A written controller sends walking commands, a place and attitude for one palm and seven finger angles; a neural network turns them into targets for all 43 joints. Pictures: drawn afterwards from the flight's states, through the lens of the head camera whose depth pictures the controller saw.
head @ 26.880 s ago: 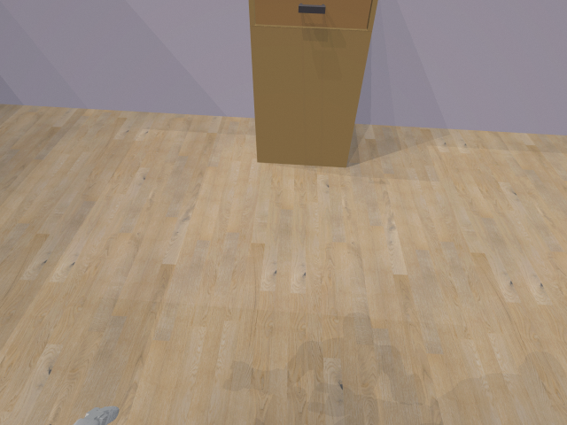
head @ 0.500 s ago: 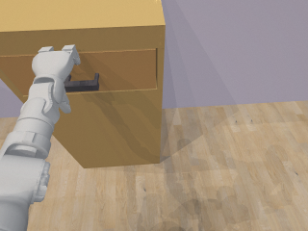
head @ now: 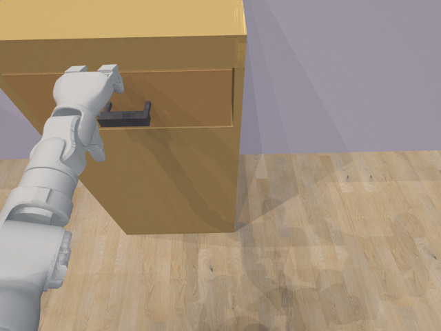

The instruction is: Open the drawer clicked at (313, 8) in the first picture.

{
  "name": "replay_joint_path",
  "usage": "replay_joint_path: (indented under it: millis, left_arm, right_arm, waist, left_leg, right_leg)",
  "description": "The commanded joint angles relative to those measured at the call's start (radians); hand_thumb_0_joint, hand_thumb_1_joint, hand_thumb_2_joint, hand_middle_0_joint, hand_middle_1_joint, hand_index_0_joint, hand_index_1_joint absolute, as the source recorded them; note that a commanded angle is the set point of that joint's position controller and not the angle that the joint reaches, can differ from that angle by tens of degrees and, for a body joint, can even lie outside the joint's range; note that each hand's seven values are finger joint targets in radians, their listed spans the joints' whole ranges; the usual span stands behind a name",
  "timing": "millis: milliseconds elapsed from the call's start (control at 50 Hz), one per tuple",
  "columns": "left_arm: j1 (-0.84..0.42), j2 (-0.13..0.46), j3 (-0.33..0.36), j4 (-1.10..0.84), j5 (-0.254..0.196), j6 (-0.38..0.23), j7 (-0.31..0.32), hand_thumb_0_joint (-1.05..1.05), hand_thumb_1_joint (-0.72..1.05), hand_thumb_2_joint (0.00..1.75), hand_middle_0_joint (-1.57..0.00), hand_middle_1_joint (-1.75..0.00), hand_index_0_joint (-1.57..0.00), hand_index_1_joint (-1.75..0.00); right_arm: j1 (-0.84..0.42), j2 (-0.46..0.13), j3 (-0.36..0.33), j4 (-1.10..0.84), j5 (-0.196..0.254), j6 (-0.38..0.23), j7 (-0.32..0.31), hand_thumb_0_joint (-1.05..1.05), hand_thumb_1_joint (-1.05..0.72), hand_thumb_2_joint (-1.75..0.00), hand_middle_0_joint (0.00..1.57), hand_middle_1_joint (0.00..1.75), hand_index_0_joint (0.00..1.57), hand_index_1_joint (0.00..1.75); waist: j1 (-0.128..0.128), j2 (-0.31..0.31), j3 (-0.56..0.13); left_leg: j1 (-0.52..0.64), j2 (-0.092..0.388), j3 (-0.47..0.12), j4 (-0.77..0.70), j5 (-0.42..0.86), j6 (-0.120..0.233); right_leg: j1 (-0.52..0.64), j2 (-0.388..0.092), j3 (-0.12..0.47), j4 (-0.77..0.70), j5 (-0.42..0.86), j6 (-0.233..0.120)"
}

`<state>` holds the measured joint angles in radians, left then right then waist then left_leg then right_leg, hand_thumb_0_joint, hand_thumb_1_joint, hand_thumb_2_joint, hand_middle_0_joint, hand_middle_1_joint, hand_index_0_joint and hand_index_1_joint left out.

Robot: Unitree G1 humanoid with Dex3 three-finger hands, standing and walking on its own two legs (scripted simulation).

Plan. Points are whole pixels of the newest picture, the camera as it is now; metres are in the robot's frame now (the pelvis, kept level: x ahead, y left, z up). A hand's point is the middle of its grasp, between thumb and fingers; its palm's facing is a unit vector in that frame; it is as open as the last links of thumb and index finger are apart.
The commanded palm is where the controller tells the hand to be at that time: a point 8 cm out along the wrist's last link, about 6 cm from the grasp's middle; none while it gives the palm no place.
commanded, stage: re-aim the fingers above the handle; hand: left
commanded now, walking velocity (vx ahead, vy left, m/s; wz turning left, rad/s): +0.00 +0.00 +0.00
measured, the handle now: (126, 112) +0.55 +0.21 +0.06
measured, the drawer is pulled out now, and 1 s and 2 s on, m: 0.00 0.00 0.00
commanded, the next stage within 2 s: lower the fingers behind the handle in 1.88 s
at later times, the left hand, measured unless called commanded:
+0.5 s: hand (86, 118) +0.47 +0.25 +0.12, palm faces -0.02 +0.02 -1.00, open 13.8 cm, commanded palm +0.45 +0.23 +0.18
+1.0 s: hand (116, 114) +0.47 +0.20 +0.12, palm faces -0.02 +0.01 -1.00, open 13.8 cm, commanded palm +0.45 +0.20 +0.18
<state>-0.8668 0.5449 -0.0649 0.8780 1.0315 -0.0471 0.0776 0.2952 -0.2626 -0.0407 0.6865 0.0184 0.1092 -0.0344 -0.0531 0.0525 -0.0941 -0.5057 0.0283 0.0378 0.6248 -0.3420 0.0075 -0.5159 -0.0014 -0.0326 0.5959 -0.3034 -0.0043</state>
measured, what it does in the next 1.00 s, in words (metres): stands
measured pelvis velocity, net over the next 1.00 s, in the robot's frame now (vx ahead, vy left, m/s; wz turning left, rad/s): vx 0.00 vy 0.00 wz -0.02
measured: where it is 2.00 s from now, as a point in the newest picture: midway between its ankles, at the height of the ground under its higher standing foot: outside the picture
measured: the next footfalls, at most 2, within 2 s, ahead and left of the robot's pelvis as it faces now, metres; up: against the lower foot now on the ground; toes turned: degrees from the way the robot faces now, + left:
none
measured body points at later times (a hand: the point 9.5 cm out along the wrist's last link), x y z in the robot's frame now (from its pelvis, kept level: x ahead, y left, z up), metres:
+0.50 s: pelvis -0.01 +0.00 +0.00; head +0.05 -0.01 +0.45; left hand +0.46 +0.24 +0.17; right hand +0.04 -0.27 -0.13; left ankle -0.03 +0.11 -0.72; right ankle -0.02 -0.12 -0.72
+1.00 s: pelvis +0.00 +0.00 +0.00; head +0.05 -0.02 +0.45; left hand +0.47 +0.19 +0.17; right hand +0.03 -0.26 -0.14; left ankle -0.03 +0.11 -0.72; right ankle -0.02 -0.12 -0.72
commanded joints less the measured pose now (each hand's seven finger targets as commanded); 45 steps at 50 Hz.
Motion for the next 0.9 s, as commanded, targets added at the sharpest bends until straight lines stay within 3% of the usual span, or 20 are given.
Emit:
replay_joint_path:
  millis: [0, 60, 120, 260, 300, 380, 500, 560, 620, 640, 660, 700, 720, 780, 840, 880]
  left_arm:
    - [-0.505, 0.219, 0.055, -0.196, -0.008, 0.018, 0.027, 0.00, -0.50, 0.30, -0.30, -1.20, -0.30, -1.20]
    - [-0.498, 0.199, 0.037, -0.197, -0.014, 0.017, 0.005, 0.00, -0.50, 0.30, -0.30, -1.20, -0.30, -1.20]
    - [-0.468, 0.243, 0.070, -0.152, -0.013, 0.007, -0.008, 0.00, -0.50, 0.30, -0.30, -1.20, -0.30, -1.20]
    - [-0.425, 0.360, 0.185, -0.191, 0.008, -0.031, 0.041, 0.00, -0.50, 0.30, -0.30, -1.20, -0.30, -1.20]
    - [-0.420, 0.373, 0.199, -0.192, 0.014, -0.026, 0.057, 0.00, -0.50, 0.30, -0.30, -1.20, -0.30, -1.20]
    - [-0.408, 0.331, 0.152, -0.186, 0.017, 0.000, 0.060, 0.00, -0.50, 0.30, -0.30, -1.20, -0.30, -1.20]
    - [-0.502, 0.162, -0.006, -0.265, -0.021, -0.008, -0.003, 0.00, -0.50, 0.30, -0.30, -1.20, -0.30, -1.20]
    - [-0.555, 0.110, -0.052, -0.264, -0.033, -0.023, -0.018, 0.00, -0.50, 0.30, -0.30, -1.20, -0.30, -1.20]
    - [-0.570, 0.229, 0.055, -0.216, -0.025, -0.040, 0.004, 0.00, -0.50, 0.30, -0.30, -1.20, -0.30, -1.20]
    - [-0.571, 0.206, 0.038, -0.193, -0.019, -0.038, 0.016, 0.00, -0.50, 0.30, -0.30, -1.20, -0.30, -1.20]
    - [-0.583, 0.233, 0.069, -0.184, -0.013, -0.037, 0.034, 0.00, -0.50, 0.30, -0.30, -1.20, -0.30, -1.20]
    - [-0.554, 0.309, 0.143, -0.159, 0.007, -0.024, 0.071, 0.00, -0.50, 0.30, -0.30, -1.20, -0.30, -1.20]
    - [-0.553, 0.323, 0.150, -0.137, 0.023, -0.010, 0.086, 0.00, -0.50, 0.30, -0.30, -1.20, -0.30, -1.20]
    - [-0.516, 0.279, 0.121, -0.099, 0.044, 0.041, 0.112, 0.00, -0.50, 0.30, -0.30, -1.20, -0.30, -1.20]
    - [-0.495, 0.118, 0.008, -0.151, 0.021, 0.081, 0.092, 0.00, -0.50, 0.30, -0.30, -1.20, -0.30, -1.20]
    - [-0.457, 0.112, 0.004, -0.200, 0.005, 0.095, 0.064, 0.00, -0.50, 0.30, -0.30, -1.20, -0.30, -1.20]
  right_arm:
    - [0.072, -0.148, -0.053, -0.071, 0.005, -0.018, -0.009, 0.00, -0.90, -0.90, 0.20, 0.30, 0.20, 0.30]
    - [0.069, -0.148, -0.052, -0.073, 0.007, -0.016, -0.011, 0.00, -0.90, -0.90, 0.20, 0.30, 0.20, 0.30]
    - [0.067, -0.150, -0.046, -0.072, 0.008, -0.012, -0.018, 0.00, -0.90, -0.90, 0.20, 0.30, 0.20, 0.30]
    - [0.058, -0.144, -0.043, -0.093, 0.003, -0.020, -0.019, 0.00, -0.90, -0.90, 0.20, 0.30, 0.20, 0.30]
    - [0.058, -0.147, -0.045, -0.089, 0.002, -0.023, -0.018, 0.00, -0.90, -0.90, 0.20, 0.30, 0.20, 0.30]
    - [0.055, -0.153, -0.050, -0.088, 0.010, -0.030, -0.014, 0.00, -0.90, -0.90, 0.20, 0.30, 0.20, 0.30]
    - [0.068, -0.152, -0.062, -0.079, 0.013, -0.037, -0.020, 0.00, -0.90, -0.90, 0.20, 0.30, 0.20, 0.30]
    - [0.069, -0.146, -0.058, -0.066, 0.010, -0.043, -0.023, 0.00, -0.90, -0.90, 0.20, 0.30, 0.20, 0.30]
    - [0.071, -0.152, -0.049, -0.059, 0.007, -0.041, -0.027, 0.00, -0.90, -0.90, 0.20, 0.30, 0.20, 0.30]
    - [0.068, -0.144, -0.042, -0.063, 0.008, -0.042, -0.026, 0.00, -0.90, -0.90, 0.20, 0.30, 0.20, 0.30]
    - [0.071, -0.144, -0.040, -0.058, 0.007, -0.043, -0.023, 0.00, -0.90, -0.90, 0.20, 0.30, 0.20, 0.30]
    - [0.065, -0.149, -0.038, -0.062, -0.002, -0.042, -0.017, 0.00, -0.90, -0.90, 0.20, 0.30, 0.20, 0.30]
    - [0.063, -0.142, -0.033, -0.068, -0.002, -0.041, -0.014, 0.00, -0.90, -0.90, 0.20, 0.30, 0.20, 0.30]
    - [0.059, -0.140, -0.035, -0.078, -0.004, -0.042, -0.001, 0.00, -0.90, -0.90, 0.20, 0.30, 0.20, 0.30]
    - [0.070, -0.143, -0.052, -0.091, 0.000, -0.041, 0.016, 0.00, -0.90, -0.90, 0.20, 0.30, 0.20, 0.30]
    - [0.068, -0.153, -0.059, -0.100, 0.003, -0.034, 0.014, 0.00, -0.90, -0.90, 0.20, 0.30, 0.20, 0.30]
  waist:
    - [-0.032, -0.004, -0.421]
    - [-0.032, -0.005, -0.390]
    - [-0.028, -0.036, -0.359]
    - [0.020, -0.017, -0.411]
    - [0.020, -0.024, -0.427]
    - [-0.001, -0.016, -0.391]
    - [-0.061, -0.013, -0.381]
    - [-0.070, 0.028, -0.338]
    - [-0.049, 0.001, -0.323]
    - [-0.046, 0.002, -0.325]
    - [-0.041, 0.011, -0.323]
    - [-0.005, 0.027, -0.376]
    - [0.000, 0.038, -0.392]
    - [0.010, 0.032, -0.421]
    - [-0.017, 0.006, -0.480]
    - [-0.017, -0.036, -0.495]
  left_leg:
    - [0.226, -0.047, 0.001, -0.017, 0.489, 0.034]
    - [0.230, -0.045, -0.004, -0.026, 0.466, 0.036]
    - [0.186, -0.048, 0.000, -0.037, 0.419, 0.038]
    - [0.158, -0.046, 0.008, -0.041, 0.454, 0.034]
    - [0.159, -0.043, 0.012, -0.041, 0.465, 0.034]
    - [0.174, -0.039, 0.017, -0.048, 0.434, 0.033]
    - [0.275, -0.039, -0.003, -0.042, 0.433, 0.042]
    - [0.298, -0.042, -0.021, -0.043, 0.411, 0.035]
    - [0.244, -0.048, -0.026, -0.050, 0.360, 0.032]
    - [0.228, -0.051, -0.025, -0.052, 0.354, 0.030]
    - [0.221, -0.047, -0.027, -0.055, 0.361, 0.026]
    - [0.205, -0.046, -0.021, -0.050, 0.418, 0.020]
    - [0.187, -0.046, -0.018, -0.046, 0.425, 0.017]
    - [0.181, -0.038, -0.001, -0.043, 0.456, 0.014]
    - [0.257, -0.025, -0.003, -0.029, 0.532, 0.022]
    - [0.282, -0.022, -0.006, -0.030, 0.557, 0.029]
  right_leg:
    - [0.212, 0.040, 0.014, -0.040, 0.442, -0.020]
    - [0.193, 0.042, 0.013, -0.047, 0.416, -0.021]
    - [0.210, 0.038, 0.017, -0.051, 0.404, -0.019]
    - [0.276, 0.035, 0.024, -0.029, 0.443, -0.022]
    - [0.288, 0.035, 0.026, -0.031, 0.453, -0.021]
    - [0.246, 0.039, 0.020, -0.042, 0.417, -0.018]
    - [0.165, 0.043, 0.015, -0.074, 0.362, -0.018]
    - [0.095, 0.047, 0.005, -0.076, 0.298, -0.022]
    - [0.115, 0.043, 0.006, -0.068, 0.272, -0.027]
    - [0.117, 0.042, 0.005, -0.062, 0.267, -0.028]
    - [0.112, 0.043, 0.000, -0.055, 0.266, -0.031]
    - [0.157, 0.043, -0.001, -0.035, 0.306, -0.036]
    - [0.167, 0.041, 0.002, -0.023, 0.321, -0.034]
    - [0.188, 0.042, -0.001, -0.013, 0.355, -0.030]
    - [0.176, 0.046, -0.003, -0.023, 0.391, -0.022]
    - [0.194, 0.047, 0.001, -0.035, 0.411, -0.018]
